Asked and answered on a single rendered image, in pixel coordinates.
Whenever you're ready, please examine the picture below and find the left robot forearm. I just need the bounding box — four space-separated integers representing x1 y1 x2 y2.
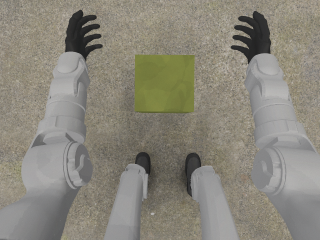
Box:
21 51 90 186

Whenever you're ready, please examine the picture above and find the robot right upper arm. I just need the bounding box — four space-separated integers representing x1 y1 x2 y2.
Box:
250 146 320 240

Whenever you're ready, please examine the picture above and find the robot foot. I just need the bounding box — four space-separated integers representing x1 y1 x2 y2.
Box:
135 152 151 180
185 153 201 197

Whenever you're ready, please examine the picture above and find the robot left upper arm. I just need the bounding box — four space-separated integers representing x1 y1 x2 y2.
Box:
0 140 93 240

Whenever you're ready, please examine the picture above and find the right robot foot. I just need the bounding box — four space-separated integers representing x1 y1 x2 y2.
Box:
185 153 201 197

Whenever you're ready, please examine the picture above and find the robot right hand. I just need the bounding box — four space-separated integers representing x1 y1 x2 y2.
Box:
231 11 271 64

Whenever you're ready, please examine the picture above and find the right robot forearm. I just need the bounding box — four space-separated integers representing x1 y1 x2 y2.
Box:
244 53 320 156

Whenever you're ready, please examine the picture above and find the carton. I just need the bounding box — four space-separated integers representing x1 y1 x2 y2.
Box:
134 54 195 114

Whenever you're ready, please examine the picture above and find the left robot foot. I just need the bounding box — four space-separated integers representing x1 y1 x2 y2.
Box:
135 152 151 180

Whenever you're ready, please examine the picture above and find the robot left hand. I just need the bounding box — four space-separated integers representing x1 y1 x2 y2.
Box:
65 10 103 61

